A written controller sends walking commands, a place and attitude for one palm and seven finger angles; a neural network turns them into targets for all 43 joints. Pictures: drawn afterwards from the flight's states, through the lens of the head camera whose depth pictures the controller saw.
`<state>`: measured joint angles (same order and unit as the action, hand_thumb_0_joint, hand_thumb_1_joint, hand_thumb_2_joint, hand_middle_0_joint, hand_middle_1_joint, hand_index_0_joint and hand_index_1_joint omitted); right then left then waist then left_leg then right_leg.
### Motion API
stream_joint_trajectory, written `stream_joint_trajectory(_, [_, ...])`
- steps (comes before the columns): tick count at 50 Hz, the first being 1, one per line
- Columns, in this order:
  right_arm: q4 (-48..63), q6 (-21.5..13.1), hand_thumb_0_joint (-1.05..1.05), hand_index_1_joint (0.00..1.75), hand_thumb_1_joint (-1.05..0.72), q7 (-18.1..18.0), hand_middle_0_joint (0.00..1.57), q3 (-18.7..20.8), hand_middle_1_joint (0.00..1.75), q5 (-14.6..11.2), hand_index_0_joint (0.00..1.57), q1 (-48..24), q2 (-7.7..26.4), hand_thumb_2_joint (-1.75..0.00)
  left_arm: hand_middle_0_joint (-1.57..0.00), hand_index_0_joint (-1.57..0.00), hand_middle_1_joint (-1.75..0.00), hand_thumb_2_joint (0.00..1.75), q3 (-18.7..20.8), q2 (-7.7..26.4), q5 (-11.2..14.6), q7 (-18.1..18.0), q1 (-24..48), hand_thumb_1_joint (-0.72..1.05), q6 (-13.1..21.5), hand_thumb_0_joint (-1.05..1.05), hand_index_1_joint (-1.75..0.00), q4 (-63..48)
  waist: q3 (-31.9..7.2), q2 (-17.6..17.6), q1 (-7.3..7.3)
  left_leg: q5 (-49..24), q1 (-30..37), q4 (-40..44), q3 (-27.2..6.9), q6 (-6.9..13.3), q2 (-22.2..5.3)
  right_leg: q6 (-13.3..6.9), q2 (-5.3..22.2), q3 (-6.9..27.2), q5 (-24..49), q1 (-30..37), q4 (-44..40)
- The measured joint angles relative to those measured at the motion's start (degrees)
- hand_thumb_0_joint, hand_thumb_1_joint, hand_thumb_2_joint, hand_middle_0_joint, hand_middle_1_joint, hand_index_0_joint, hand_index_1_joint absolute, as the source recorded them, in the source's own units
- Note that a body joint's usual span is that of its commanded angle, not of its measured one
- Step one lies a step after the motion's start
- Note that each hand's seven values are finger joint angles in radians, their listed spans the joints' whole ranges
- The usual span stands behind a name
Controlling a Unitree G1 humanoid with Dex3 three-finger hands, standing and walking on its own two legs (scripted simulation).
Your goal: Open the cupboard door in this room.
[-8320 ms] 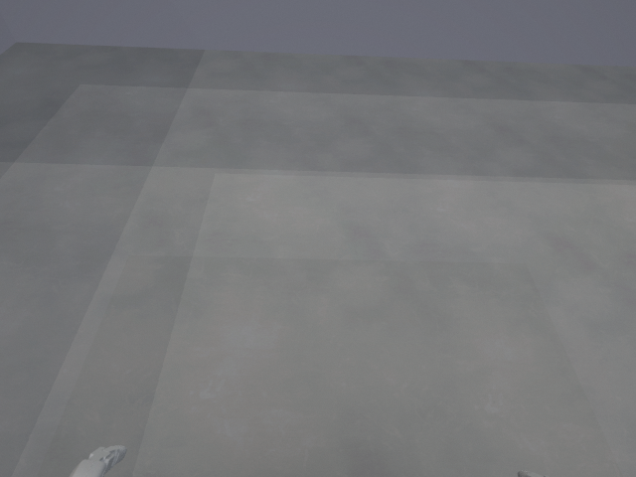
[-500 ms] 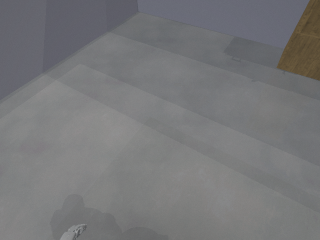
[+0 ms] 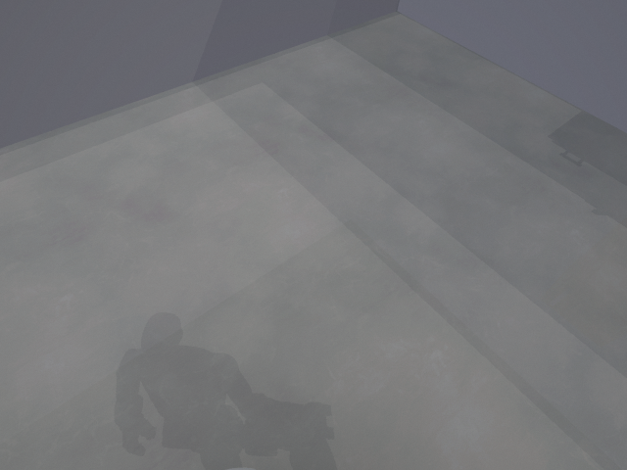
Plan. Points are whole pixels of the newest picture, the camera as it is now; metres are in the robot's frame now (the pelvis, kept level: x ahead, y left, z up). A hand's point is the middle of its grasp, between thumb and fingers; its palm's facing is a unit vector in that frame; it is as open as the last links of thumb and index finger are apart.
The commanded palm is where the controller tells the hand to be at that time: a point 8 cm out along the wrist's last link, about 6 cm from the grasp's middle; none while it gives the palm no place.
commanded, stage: turn or walk to find it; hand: left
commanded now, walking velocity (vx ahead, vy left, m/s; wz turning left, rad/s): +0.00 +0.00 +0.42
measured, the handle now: out of the picture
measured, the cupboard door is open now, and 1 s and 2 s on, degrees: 0 0 0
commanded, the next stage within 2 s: none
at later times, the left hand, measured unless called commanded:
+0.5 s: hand out of the picture +0.09 +0.20 -0.13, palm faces +0.17 -0.95 -0.27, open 7.4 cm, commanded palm none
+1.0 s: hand out of the picture -0.09 +0.16 -0.16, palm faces +0.45 -0.85 -0.25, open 7.4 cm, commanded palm none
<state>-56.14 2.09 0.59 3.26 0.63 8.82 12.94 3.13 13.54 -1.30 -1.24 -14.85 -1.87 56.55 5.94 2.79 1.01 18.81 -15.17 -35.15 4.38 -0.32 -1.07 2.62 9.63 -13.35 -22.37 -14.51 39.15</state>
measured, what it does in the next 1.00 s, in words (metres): steps on the spot, turning left: right foot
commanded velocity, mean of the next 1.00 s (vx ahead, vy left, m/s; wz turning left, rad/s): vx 0.00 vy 0.00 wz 0.42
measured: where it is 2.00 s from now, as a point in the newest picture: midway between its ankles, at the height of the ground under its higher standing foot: outside the picture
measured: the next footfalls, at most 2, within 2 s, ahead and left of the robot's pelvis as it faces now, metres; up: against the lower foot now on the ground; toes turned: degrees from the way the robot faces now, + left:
right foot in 0.54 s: +0.05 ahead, -0.13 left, +0.00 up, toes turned +9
left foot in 1.06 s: -0.07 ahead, +0.10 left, +0.00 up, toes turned +31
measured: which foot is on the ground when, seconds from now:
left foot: down 0.00-0.54, up 0.56-1.00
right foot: up 0.00-0.52, down 0.54-1.00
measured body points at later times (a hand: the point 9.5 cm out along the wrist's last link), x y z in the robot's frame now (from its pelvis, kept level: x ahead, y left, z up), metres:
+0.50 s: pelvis -0.01 -0.01 +0.01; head +0.03 -0.02 +0.46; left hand +0.08 +0.25 -0.11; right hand +0.06 -0.25 -0.14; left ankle -0.01 +0.10 -0.72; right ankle +0.00 -0.14 -0.71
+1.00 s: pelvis -0.03 -0.03 +0.01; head +0.00 -0.02 +0.46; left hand -0.12 +0.20 -0.14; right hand +0.14 -0.24 -0.14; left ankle -0.11 +0.08 -0.69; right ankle +0.01 -0.13 -0.72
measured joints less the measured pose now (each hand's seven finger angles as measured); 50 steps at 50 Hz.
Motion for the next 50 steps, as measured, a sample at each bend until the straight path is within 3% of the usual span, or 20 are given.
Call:
stream_joint_trajectory(3, [1.08, -1.01, 0.01, 0.30, -0.91, -0.26, 0.19, -0.74, 0.30, 0.20, 0.20, -0.99, -1.29, -0.89, -0.20, -0.20, -0.30, 0.90, 0.56, 1.57, 0.12, -0.44, 0.28, 0.91, -2.01, 0.01, -0.30, 0.92, -0.11, 1.19, 0.68, 0.95, 0.14, -0.18, -0.08, 2.50, 0.73, 0.92, -2.06, 5.97, -8.21, -5.26, 13.17])
stream_joint_trajectory(8, [1.81, -1.47, 0.00, 0.30, -0.91, -1.15, 0.20, -1.46, 0.30, 0.25, 0.20, -0.91, -1.93, -0.89, -0.19, -0.20, -0.30, 0.90, 0.80, 1.81, 0.12, 0.25, 2.22, 0.91, -2.04, 0.01, -0.30, 0.81, -1.00, -0.34, 0.31, -2.83, 2.34, 6.06, -2.08, 3.34, 1.46, 1.94, -3.89, 10.05, -2.95, -10.61, 23.92])
stream_joint_trajectory(13, [1.85, -1.63, 0.00, 0.30, -0.91, -1.09, 0.20, -1.57, 0.30, 0.18, 0.20, 0.34, -2.47, -0.89, -0.19, -0.20, -0.30, 0.90, 0.69, 1.54, 0.14, 0.25, 4.53, 0.91, -1.45, 0.01, -0.30, -0.87, -1.62, -0.93, -0.33, -5.29, 3.37, 9.59, -3.88, 3.72, 2.83, 2.96, -3.99, 12.20, 0.13, -11.68, 23.15])
stream_joint_trajectory(20, [1.32, -1.08, 0.00, 0.30, -0.91, -0.92, 0.20, -0.92, 0.30, 0.60, 0.20, 3.41, -2.52, -0.89, -0.19, -0.20, -0.30, 0.90, 0.28, 0.12, 0.35, 0.02, 7.95, 0.91, -1.45, 0.01, -0.30, -2.84, -1.89, -2.03, -2.50, -6.26, 2.22, 9.39, -6.91, 3.03, 4.18, 2.90, -5.48, 12.96, -2.31, -9.10, 14.75])
stream_joint_trajectory(24, [0.75, -0.39, 0.00, 0.30, -0.91, -0.92, 0.20, -0.27, 0.30, 0.80, 0.20, 5.15, -1.68, -0.89, -0.19, -0.20, -0.30, 0.90, -0.31, -1.29, 0.73, -0.01, 9.43, 0.91, -0.88, 0.01, -0.30, -4.09, -1.82, -3.51, -3.74, -6.25, 0.44, 7.73, -8.98, 1.81, 4.58, 2.04, -7.13, 12.64, -2.07, -5.46, 5.16])
stream_joint_trajectory(27, [0.31, 0.13, 0.01, 0.30, -0.91, -0.79, 0.20, 0.38, 0.30, 0.42, 0.20, 6.47, -0.86, -0.89, -0.19, -0.20, -0.30, 0.90, -0.80, -2.11, 0.71, 0.03, 9.17, 0.91, 0.47, 0.01, -0.30, -5.11, -2.33, -4.37, -3.71, -4.98, -2.06, 4.06, -10.20, 0.30, 5.14, 0.79, -7.71, 11.71, 5.20, -0.54, -7.02])
stream_joint_trajectory(29, [-0.23, 0.79, 0.01, 0.30, -0.91, -0.81, 0.20, 1.03, 0.30, 0.24, 0.20, 6.45, -0.09, -0.89, -0.20, -0.20, -0.30, 0.90, -1.28, -3.07, 0.29, -0.08, 8.71, 0.91, 1.08, 0.01, -0.30, -5.14, -1.83, -5.67, -3.88, 3.52, -5.22, -4.58, -10.29, -0.41, 5.11, -2.41, -8.02, 10.26, 5.09, -0.54, -6.01])
stream_joint_trajectory(31, [-0.45, 1.66, 0.01, 0.30, -0.91, -0.63, 0.20, 1.59, 0.30, 0.40, 0.20, 6.78, 0.51, -0.89, -0.20, -0.20, -0.30, 0.90, -1.56, -3.82, 0.22, -0.14, 7.57, 0.91, 0.97, 0.01, -0.30, -5.11, -2.06, -5.75, -3.98, 7.31, -9.02, -16.14, -8.97, -0.80, 5.30, -4.16, -7.14, 8.90, 4.69, 0.34, -6.51])
stream_joint_trajectory(34, [-0.82, 2.14, 0.01, 0.30, -0.91, -0.12, 0.20, 2.10, 0.30, 0.66, 0.20, 6.85, 1.47, -0.89, -0.20, -0.20, -0.30, 0.90, -1.67, -4.49, 0.32, -0.18, 5.86, 0.91, 0.72, 0.01, -0.30, -4.42, -2.26, -5.79, -3.77, 4.28, -12.54, -28.56, -7.34, -1.71, 3.55, -4.62, -6.32, 7.30, 5.78, 2.14, -9.14])
stream_joint_trajectory(37, [-1.08, 2.14, 0.01, 0.30, -0.91, 0.10, 0.20, 2.28, 0.30, 0.68, 0.20, 7.01, 2.07, -0.89, -0.20, -0.20, -0.30, 0.90, -1.70, -4.81, 0.33, -0.19, 4.55, 0.91, 0.86, 0.01, -0.30, -3.56, -2.29, -5.86, -3.75, 0.93, -13.38, -32.95, -7.28, -2.84, 1.40, -4.71, -5.78, 5.23, 6.53, 3.21, -10.84])
stream_joint_trajectory(43, [-2.00, 2.71, 0.01, 0.30, -0.91, 0.01, 0.19, 1.91, 0.30, 0.61, 0.20, 5.78, 2.16, -0.89, -0.20, -0.20, -0.30, 0.90, -1.39, -4.67, -0.06, -0.28, 2.02, 0.91, 1.37, 0.01, -0.30, -2.37, -1.96, -4.76, -2.21, 2.48, -10.20, -28.09, -6.70, -4.18, -1.25, -4.61, -4.44, 1.91, 6.39, 3.29, -11.00])
stream_joint_trajectory(50, [-0.79, 1.65, 0.01, 0.30, -0.91, -0.23, 0.19, 0.59, 0.30, -0.16, 0.20, 1.08, 1.11, -0.89, -0.20, -0.20, -0.30, 0.90, -0.52, -2.35, -0.67, -0.02, -0.01, 0.91, 1.02, 0.01, -0.30, -0.54, -0.76, -2.27, 0.29, 6.81, -2.68, -9.21, -2.23, -3.26, -1.21, -2.93, -1.81, -1.09, 4.98, 1.46, -7.40])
